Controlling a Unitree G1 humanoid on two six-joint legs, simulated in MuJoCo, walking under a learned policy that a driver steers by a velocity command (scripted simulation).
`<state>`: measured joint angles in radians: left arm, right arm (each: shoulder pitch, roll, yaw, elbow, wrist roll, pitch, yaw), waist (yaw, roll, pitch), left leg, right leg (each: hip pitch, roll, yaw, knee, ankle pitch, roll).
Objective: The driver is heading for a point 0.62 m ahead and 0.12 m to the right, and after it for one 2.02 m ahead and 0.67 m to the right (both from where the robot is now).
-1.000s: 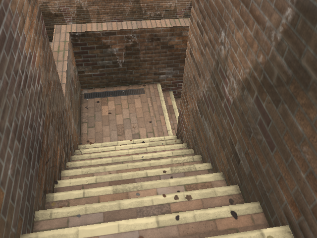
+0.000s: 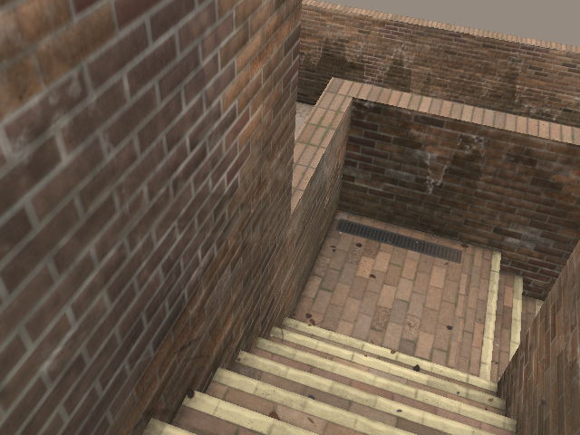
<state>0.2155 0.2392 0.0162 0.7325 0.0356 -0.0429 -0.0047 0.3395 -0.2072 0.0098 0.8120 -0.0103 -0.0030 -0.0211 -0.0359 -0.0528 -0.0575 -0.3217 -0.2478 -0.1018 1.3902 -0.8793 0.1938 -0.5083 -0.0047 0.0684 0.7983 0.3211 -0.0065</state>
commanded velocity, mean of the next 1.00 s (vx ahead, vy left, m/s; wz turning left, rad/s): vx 0.85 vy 0.00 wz -0.27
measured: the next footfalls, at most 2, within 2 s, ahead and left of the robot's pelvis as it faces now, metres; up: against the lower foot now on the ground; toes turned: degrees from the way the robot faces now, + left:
right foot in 0.04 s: +0.10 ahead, -0.13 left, -0.21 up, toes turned +1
left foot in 0.50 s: +0.41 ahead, +0.10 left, -0.41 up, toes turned +0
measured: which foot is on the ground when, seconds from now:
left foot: down 0.00-0.04, up 0.06-0.48, down 0.50-0.82, up 0.84-1.00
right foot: up 0.00-0.02, down 0.04-0.50, up 0.52-0.82, down 0.84-1.00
